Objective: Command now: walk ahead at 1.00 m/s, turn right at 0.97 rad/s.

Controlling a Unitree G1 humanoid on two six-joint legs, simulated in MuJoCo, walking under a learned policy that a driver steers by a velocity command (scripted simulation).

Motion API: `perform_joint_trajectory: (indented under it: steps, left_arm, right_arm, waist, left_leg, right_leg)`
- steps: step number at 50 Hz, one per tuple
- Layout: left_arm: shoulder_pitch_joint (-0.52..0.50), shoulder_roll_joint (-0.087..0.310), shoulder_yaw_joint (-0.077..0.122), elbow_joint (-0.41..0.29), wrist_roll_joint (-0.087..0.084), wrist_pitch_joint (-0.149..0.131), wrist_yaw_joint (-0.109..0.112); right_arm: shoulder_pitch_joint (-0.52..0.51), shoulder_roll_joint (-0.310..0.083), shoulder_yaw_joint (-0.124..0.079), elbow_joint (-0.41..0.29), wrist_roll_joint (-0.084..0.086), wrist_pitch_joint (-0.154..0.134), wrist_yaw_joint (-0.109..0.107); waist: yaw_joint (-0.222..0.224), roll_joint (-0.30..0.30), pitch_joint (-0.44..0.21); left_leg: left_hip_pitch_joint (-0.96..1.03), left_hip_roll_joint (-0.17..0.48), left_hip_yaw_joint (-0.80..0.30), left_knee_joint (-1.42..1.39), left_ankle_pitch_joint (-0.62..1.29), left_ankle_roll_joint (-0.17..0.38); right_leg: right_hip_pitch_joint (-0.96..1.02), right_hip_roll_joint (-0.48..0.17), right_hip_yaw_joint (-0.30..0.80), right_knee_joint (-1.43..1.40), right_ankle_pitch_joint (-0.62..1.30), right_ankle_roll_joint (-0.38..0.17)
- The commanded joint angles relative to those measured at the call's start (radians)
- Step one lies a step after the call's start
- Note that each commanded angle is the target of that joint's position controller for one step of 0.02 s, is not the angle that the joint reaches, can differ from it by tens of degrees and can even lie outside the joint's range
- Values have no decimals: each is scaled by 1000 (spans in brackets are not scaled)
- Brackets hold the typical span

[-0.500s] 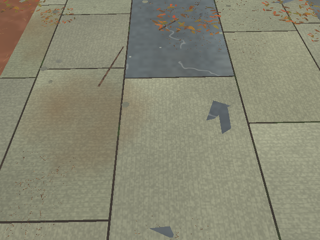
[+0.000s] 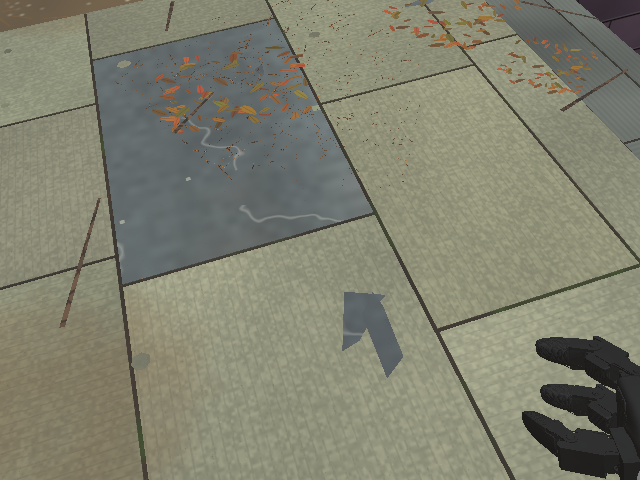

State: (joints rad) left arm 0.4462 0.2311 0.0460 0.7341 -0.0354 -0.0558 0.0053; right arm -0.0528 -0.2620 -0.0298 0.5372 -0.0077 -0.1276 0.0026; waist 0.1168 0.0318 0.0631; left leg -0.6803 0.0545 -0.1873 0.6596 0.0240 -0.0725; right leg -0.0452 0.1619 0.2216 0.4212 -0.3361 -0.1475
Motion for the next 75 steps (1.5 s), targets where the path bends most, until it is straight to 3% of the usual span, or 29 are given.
perform_joint_trajectory:
  steps: [1, 4, 6, 7, 8, 11, 15, 19, 24, 26, 27, 28, 31, 35, 44, 47, 48, 49, 50, 51, 53, 56, 60, 66, 68, 70, 71, 72, 75]
  left_arm:
    - [-37, 170, 56, -45, -14, -9, 14]
    - [-27, 160, 64, -14, -2, 3, 26]
    - [-114, 159, 51, -45, 50, 9, 3]
    - [43, 27, 19, -52, 42, 4, -5]
    - [127, 27, -9, -47, -26, -7, -4]
    - [-278, 130, -5, -115, 23, -41, -8]
    - [-318, 84, -16, -151, 40, -66, -15]
    - [-456, 72, -37, -200, 47, -95, -39]
    - [-452, 150, 8, -196, 22, -93, -23]
    - [-234, 209, 46, -164, 19, -91, -3]
    - [3, 281, 68, -133, 22, -77, 12]
    - [30, 331, 72, -100, 39, -64, -7]
    - [-95, 151, 36, -84, 39, -49, -2]
    - [-212, 76, 24, -40, 43, -54, -9]
    - [-164, 285, 66, 9, 39, -59, 5]
    - [-187, 357, 82, -21, 31, -23, 10]
    - [-201, 307, 66, -27, 29, -33, 10]
    - [-147, 111, 8, -64, 62, -70, -4]
    - [-62, 138, -12, -139, 19, -114, -17]
    - [-235, 248, 6, -154, -3, -133, -16]
    - [-287, 206, -2, -157, 15, -127, 3]
    - [-227, 206, 10, -130, 40, -82, 3]
    - [-452, 118, -18, -214, 67, -77, -4]
    - [-529, 159, 8, -245, 13, -89, -22]
    - [-422, 205, 36, -219, 11, -89, -22]
    - [-36, 259, 66, -144, 4, -72, -6]
    - [77, 349, 79, -98, 41, -70, -17]
    - [119, 284, 66, -60, 28, -73, -40]
    - [-37, 199, 43, -87, 37, -52, -40]
  right_arm:
    - [-111, -84, -38, -90, 33, -20, 8]
    - [-32, -149, -71, -67, 48, -34, 11]
    - [348, -205, -104, 7, 51, -25, -3]
    - [509, -261, -106, 52, 17, -20, -2]
    - [555, -255, -106, 105, 7, -23, 29]
    - [454, -132, -74, 117, 3, 5, 29]
    - [421, -76, -45, 148, 26, 4, 34]
    - [410, -168, -71, 150, 51, 13, 4]
    - [503, -152, -64, 177, 62, 36, -1]
    - [476, -142, -56, 165, 44, 39, 6]
    - [479, -64, -29, 136, 11, 36, 3]
    - [601, 12, 0, 96, 87, 28, -5]
    - [393, -85, -21, 109, 59, 56, -18]
    - [313, -18, -16, 58, 61, 102, 14]
    - [100, -110, -25, -21, 42, 84, 76]
    - [456, -251, -96, 52, 60, 107, 68]
    - [650, -302, -125, 120, 64, 124, 49]
    - [604, -363, -123, 118, 59, 130, 38]
    - [518, -341, -101, 40, 22, 96, 41]
    - [529, -264, -97, 32, 24, 79, 41]
    - [420, -239, -85, 44, 14, 40, 46]
    - [318, -181, -65, 39, 10, 35, 28]
    - [343, -174, -62, 77, 39, 42, -11]
    - [461, -150, -66, 162, 49, 55, -25]
    - [462, -171, -72, 176, 25, 71, -21]
    - [383, -160, -56, 148, -22, 80, -2]
    - [581, -26, -22, 143, 24, 63, 4]
    - [585, -45, -2, 157, 52, 49, 8]
    - [191, -123, -6, 63, 9, 0, 15]
  waist:
    - [-14, -111, 5]
    - [-62, -165, -32]
    - [-278, -188, -276]
    - [-218, 129, -461]
    - [-191, 484, -492]
    - [-232, -21, -92]
    - [-124, 38, -35]
    - [-133, 25, 32]
    - [-112, 39, 3]
    - [24, 18, -142]
    - [103, -116, -328]
    - [8, -478, -438]
    - [-3, -110, -75]
    - [-106, -118, 29]
    - [-118, -48, 46]
    - [-339, -159, -167]
    - [-416, -60, -218]
    - [-276, 336, -196]
    - [-194, 306, -468]
    - [-269, 81, -357]
    - [-152, -144, -120]
    - [-62, -73, -17]
    - [-135, -48, 73]
    - [-210, 61, 24]
    - [-153, 97, -26]
    - [63, 93, -254]
    - [-28, -342, -437]
    - [-19, -496, -423]
    - [-26, -34, -71]
  left_leg:
    - [326, -95, 87, -149, 104, -19]
    - [331, -70, 96, -194, 41, 20]
    - [760, -14, 98, -93, -86, 93]
    - [1147, 189, -309, -107, -427, 238]
    - [1210, 324, -811, -360, -838, 347]
    - [801, 171, -500, -415, -561, 299]
    - [609, 77, -352, -456, -316, 332]
    - [363, 72, -267, -508, -293, 317]
    - [327, 52, -227, -406, -198, 238]
    - [249, -23, -147, -37, 0, 170]
    - [96, -81, -69, 311, -228, 141]
    - [-141, -100, 16, 621, -561, 120]
    - [-245, 41, 83, 745, -355, 117]
    - [-179, 128, 77, 649, -319, 116]
    - [136, -36, 334, 110, 52, 175]
    - [585, -142, 361, 128, -134, 255]
    - [928, -107, 243, 58, -97, 301]
    - [1088, 18, -77, 28, -25, 403]
    - [1226, 217, -681, -263, -612, 584]
    - [1098, 203, -715, -405, -753, 491]
    - [749, 154, -589, -426, -567, 437]
    - [453, 45, -378, -439, -369, 433]
    - [217, -77, -168, -448, -224, 371]
    - [441, -5, -196, -347, -277, 283]
    - [613, 42, -175, -227, 104, 265]
    - [496, 12, -96, 240, 456, 219]
    - [148, -148, -5, 720, -79, 130]
    - [-38, -164, 13, 810, -492, 129]
    - [-77, -49, 53, 638, -372, 166]
  right_leg:
    - [-279, -141, 216, -133, 65, -70]
    - [-43, -208, 225, 3, 374, -45]
    - [-116, -190, 150, 414, 661, 7]
    - [-434, -79, 65, 821, 187, 58]
    - [-669, -52, -1, 1029, -161, 88]
    - [-725, -159, -79, 950, -36, 56]
    - [-613, -217, -83, 625, -37, 87]
    - [-400, -191, -130, 279, 202, 140]
    - [-80, -147, -145, 123, 283, 151]
    - [208, -202, -117, 125, 204, 108]
    - [480, -404, 113, 121, -44, 46]
    - [582, -610, 655, -98, -451, -86]
    - [236, -514, 326, -153, -156, -32]
    - [-7, -441, -19, -228, 157, 0]
    - [44, -373, -437, -233, 940, 80]
    - [19, -407, -430, 313, 1468, 83]
    - [-240, -331, -422, 679, 1014, 123]
    - [-583, -106, -362, 1164, -211, 166]
    - [-795, -85, -86, 1270, -234, 141]
    - [-798, -147, -53, 1149, -105, 105]
    - [-721, -212, -56, 945, -13, 113]
    - [-581, -252, -48, 762, 5, 168]
    - [-445, -210, -143, 360, 314, 222]
    - [-336, -204, -130, 85, 531, 211]
    - [-310, -188, -183, 99, 388, 165]
    - [114, -205, -191, 218, 205, 77]
    - [472, -428, 354, 95, -174, -140]
    - [498, -481, 751, -172, -504, -162]
    - [106, -376, 476, -185, -182, -101]
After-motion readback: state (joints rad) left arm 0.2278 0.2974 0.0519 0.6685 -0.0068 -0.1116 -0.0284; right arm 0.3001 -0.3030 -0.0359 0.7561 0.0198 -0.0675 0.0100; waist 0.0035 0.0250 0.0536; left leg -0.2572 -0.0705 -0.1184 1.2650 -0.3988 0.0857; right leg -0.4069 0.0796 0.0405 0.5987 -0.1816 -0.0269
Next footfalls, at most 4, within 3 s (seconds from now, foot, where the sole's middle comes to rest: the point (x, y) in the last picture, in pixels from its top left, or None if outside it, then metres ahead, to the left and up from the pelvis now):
0.12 left None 0.34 0.17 -0.77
0.52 right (455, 413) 0.62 -0.13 -0.78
0.96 left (317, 267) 0.98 0.21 -0.78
1.40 right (306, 149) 1.42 0.29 -0.77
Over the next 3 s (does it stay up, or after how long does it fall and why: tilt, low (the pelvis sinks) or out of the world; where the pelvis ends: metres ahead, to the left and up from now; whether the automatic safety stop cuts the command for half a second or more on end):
stays up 2.46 0.78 0.00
